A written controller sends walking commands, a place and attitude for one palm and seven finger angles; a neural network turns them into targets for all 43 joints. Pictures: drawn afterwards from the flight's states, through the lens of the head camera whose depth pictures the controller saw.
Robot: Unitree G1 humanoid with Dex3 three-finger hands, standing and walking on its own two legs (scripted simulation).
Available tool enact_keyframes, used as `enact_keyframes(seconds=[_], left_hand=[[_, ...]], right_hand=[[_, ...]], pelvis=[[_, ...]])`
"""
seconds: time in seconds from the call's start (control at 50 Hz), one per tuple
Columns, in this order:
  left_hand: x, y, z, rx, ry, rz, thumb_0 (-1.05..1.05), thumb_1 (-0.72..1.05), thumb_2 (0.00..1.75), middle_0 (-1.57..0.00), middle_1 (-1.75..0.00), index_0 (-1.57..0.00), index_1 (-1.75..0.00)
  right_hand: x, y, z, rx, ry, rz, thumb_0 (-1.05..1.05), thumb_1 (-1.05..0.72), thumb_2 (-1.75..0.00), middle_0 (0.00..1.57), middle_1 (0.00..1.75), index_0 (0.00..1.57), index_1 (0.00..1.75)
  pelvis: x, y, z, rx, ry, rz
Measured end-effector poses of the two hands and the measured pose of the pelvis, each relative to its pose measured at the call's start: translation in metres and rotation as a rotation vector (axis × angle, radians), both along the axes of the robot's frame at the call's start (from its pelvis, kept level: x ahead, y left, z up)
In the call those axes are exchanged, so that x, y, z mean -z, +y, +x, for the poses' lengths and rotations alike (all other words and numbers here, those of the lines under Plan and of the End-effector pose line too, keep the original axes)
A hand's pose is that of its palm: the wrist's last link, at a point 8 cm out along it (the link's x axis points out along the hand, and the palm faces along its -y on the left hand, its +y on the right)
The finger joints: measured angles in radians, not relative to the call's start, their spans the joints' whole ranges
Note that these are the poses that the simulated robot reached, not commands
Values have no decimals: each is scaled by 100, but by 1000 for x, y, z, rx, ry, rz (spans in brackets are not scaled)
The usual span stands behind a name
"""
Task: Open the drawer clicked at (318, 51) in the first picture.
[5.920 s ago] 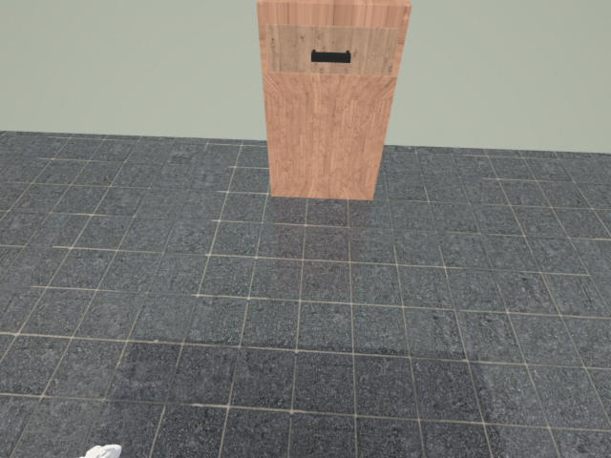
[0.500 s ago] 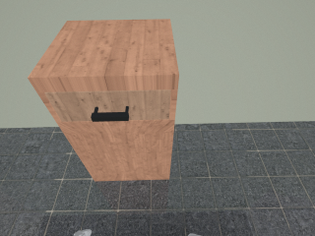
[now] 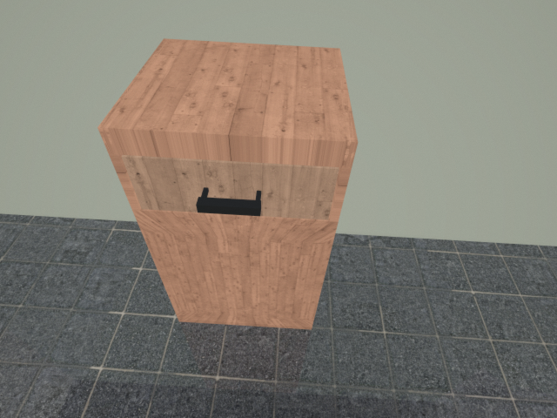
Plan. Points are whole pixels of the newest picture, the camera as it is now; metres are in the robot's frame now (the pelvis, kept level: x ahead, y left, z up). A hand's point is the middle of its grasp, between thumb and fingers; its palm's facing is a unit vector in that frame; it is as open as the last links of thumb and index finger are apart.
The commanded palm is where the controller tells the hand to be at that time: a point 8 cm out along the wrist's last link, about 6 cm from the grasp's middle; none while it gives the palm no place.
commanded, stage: come to a stop and stand still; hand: left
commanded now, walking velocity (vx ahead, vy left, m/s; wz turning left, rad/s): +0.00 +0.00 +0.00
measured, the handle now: (230, 199) +0.55 +0.15 -0.05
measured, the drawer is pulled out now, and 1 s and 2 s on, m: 0.00 0.00 0.00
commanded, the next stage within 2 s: look again from close up in 0.42 s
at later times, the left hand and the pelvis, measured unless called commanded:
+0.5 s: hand out of the picture +0.00 +0.21 -0.15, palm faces -0.01 -0.98 -0.20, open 7.4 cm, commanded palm none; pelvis +0.00 +0.04 +0.01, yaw -1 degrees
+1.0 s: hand out of the picture +0.03 +0.18 -0.15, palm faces +0.00 -0.98 -0.22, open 7.3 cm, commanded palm none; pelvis +0.03 +0.01 +0.02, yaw -1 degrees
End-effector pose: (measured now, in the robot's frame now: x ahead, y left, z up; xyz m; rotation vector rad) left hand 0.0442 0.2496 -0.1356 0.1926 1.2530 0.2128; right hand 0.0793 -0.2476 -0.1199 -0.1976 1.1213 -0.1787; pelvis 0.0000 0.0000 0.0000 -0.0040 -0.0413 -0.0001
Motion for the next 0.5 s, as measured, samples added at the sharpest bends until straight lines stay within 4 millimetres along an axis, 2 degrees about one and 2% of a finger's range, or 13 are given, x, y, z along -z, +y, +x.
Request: enact_keyframes(seconds=[0.12, 0.18, 0.26, 0.36, 0.5], left_hand=[[-10, 23, -40, -2, 56, 24, 1, 91, 90, -20, -30, -19, -30], [-15, 24, -58, -7, 93, 23, 1, 91, 90, -20, -30, -19, -30], [-18, 20, -71, 4, 136, -3, 1, 91, 90, -20, -30, -19, -30], [-15, 13, -67, 16, 149, -41, 1, 91, 90, -20, -30, -19, -30], [-12, 5, -45, 35, 130, -60, 1, 92, 90, -20, -30, -20, -30]], right_hand=[[8, 34, -4, -40, -19, 59, 1, -91, -90, 20, 30, 19, 30], [14, 48, -11, -49, 5, 92, 1, -90, -90, 20, 30, 19, 30], [13, 52, -25, -22, 31, 89, 0, -93, -90, 20, 30, 20, 30], [12, 52, -54, -13, 118, 73, 0, -93, -90, 20, 30, 20, 30], [13, 55, -89, 17, 238, 73, 1, -91, -90, 20, 30, 20, 30]], pelvis=[[-1, 17, -5, 9, 12, 22], [-3, 24, -9, 11, 13, 15], [-9, 32, -10, 13, 22, 8], [-13, 36, -9, 13, 27, 11], [-15, 36, -4, 11, 28, 15]])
